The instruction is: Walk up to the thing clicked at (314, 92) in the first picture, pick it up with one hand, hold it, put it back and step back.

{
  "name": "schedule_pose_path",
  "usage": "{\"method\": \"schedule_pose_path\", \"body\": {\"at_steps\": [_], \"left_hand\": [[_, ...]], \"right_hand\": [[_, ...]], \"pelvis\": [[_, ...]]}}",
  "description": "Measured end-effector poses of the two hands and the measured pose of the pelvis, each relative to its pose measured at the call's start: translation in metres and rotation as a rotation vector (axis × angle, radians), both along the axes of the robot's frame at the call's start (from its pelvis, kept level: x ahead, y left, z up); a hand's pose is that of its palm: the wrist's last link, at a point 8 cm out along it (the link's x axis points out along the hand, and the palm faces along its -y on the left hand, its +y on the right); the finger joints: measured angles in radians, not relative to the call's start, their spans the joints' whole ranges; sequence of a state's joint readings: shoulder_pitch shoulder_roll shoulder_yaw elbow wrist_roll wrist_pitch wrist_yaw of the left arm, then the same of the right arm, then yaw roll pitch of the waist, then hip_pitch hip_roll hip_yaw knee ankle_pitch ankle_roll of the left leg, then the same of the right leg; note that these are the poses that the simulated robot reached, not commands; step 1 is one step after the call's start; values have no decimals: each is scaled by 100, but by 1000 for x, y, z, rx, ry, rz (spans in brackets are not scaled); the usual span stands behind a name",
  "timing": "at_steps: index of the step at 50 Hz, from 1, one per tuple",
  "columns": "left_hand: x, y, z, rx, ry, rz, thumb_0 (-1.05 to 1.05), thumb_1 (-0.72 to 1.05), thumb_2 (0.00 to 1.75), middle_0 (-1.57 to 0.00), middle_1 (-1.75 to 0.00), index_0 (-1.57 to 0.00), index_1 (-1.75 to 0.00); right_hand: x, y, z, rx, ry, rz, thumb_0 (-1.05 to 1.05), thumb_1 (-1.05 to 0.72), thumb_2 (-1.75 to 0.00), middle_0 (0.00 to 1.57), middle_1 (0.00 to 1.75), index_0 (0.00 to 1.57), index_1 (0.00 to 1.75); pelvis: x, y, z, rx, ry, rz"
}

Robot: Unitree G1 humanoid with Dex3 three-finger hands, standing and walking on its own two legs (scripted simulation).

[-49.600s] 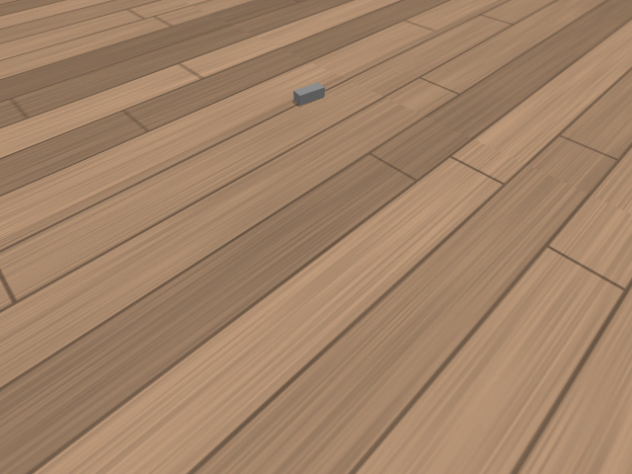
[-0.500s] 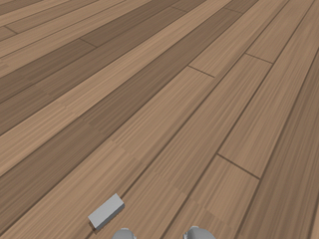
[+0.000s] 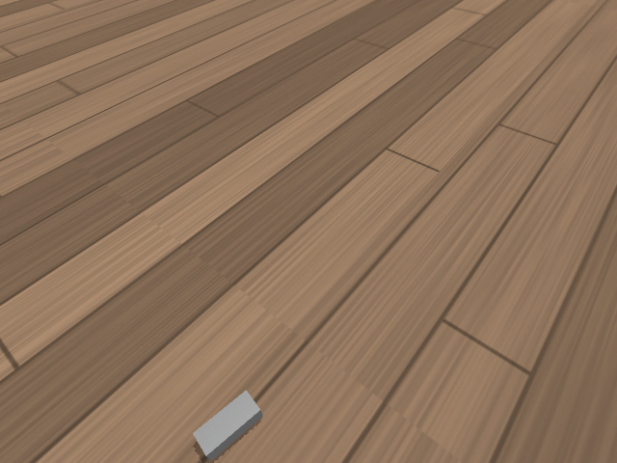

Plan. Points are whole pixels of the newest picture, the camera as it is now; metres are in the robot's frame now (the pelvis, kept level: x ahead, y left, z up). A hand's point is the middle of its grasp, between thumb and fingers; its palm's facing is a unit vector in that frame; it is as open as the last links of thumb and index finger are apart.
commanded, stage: walk up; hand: left
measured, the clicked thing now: (229, 424) +0.37 +0.27 -0.72
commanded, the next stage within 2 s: none
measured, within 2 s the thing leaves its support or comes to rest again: neither
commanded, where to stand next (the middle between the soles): +0.04 +0.06 m, yaw +2 degrees
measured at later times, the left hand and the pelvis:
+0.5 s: hand out of the picture +0.11 +0.26 -0.13, palm faces -0.05 -0.92 -0.38, open 7.4 cm; pelvis +0.02 +0.00 +0.02, yaw -2 degrees
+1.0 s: hand out of the picture +0.04 +0.35 -0.16, palm faces -0.07 -0.93 -0.36, open 7.4 cm; pelvis -0.06 +0.06 +0.01, yaw -2 degrees
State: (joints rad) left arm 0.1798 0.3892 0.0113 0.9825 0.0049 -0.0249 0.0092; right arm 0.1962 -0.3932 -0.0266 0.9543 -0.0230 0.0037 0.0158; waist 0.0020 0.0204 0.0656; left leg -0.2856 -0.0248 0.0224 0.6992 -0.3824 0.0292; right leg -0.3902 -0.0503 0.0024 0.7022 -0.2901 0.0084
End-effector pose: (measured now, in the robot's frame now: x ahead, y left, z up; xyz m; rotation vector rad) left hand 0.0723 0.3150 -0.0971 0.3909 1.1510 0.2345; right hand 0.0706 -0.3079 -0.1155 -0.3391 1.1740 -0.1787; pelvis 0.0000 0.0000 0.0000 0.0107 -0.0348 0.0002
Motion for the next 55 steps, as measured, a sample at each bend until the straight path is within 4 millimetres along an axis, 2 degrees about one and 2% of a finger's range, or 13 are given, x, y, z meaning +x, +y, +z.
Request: {"method": "schedule_pose_path", "body": {"at_steps": [13, 26, 30, 35, 38, 41, 44, 46, 50, 55], "left_hand": [[7, -9, 3, -28, 22, -7, 1, 90, 90, -20, -30, -20, -30], [31, -12, 7, -34, 25, -22, 1, 90, 90, -20, -30, -20, -30], [31, -2, 8, 4, 5, -7, 1, 90, 90, -20, -30, -20, -30], [10, 28, 9, 69, 31, -34, 0, 90, 90, -21, -30, -20, -30], [-4, 52, 3, 92, 52, -53, 1, 90, 90, -20, -30, -20, -30], [-11, 75, -12, 79, 41, -44, 1, 90, 90, -20, -30, -20, -30], [-20, 80, -17, 37, 36, -19, 1, 90, 90, -20, -30, -20, -30], [-25, 79, -17, -4, 47, -17, 1, 90, 90, -20, -30, -20, -30], [-36, 77, -22, -62, 73, -27, 1, 90, 90, -20, -30, -20, -30], [-44, 63, -30, -104, 131, -50, 1, 91, 90, -20, -30, -20, -30]], "right_hand": [[20, -2, 15, 1, -9, -14, 1, -91, -90, 20, 30, 21, 30], [18, 1, 18, 16, 27, -60, 1, -91, -90, 20, 30, 21, 30], [17, -2, 13, 5, 47, -66, 1, -91, -90, 20, 30, 21, 30], [10, 5, 9, -19, 43, -49, 1, -91, -90, 20, 30, 21, 30], [-5, 19, 6, -26, 34, -55, 1, -91, -90, 20, 30, 20, 30], [-34, 37, -1, -53, 37, -57, 0, -91, -90, 20, 30, 20, 30], [-73, 55, 5, -69, 84, -63, 0, -91, -90, 20, 30, 21, 30], [-98, 59, 16, -91, 121, -88, 0, -91, -90, 21, 30, 21, 30], [-132, 46, 43, -172, 135, -144, 1, -90, -90, 21, 30, 21, 30], [-159, 10, 69, -258, 112, -200, 1, -90, -90, 21, 30, 21, 30]], "pelvis": [[9, -2, 13, -6, -2, -12], [16, 0, 20, -2, 0, -28], [1, 4, 16, -5, 0, -19], [-29, 26, 11, 0, 10, -26], [-44, 43, 3, -5, 20, -18], [-54, 58, -10, 13, 4, -11], [-57, 64, -7, 16, -18, -16], [-57, 64, 0, -7, -17, -7], [-59, 59, 8, -11, -20, -44], [-56, 46, 10, -10, -33, -87]]}}
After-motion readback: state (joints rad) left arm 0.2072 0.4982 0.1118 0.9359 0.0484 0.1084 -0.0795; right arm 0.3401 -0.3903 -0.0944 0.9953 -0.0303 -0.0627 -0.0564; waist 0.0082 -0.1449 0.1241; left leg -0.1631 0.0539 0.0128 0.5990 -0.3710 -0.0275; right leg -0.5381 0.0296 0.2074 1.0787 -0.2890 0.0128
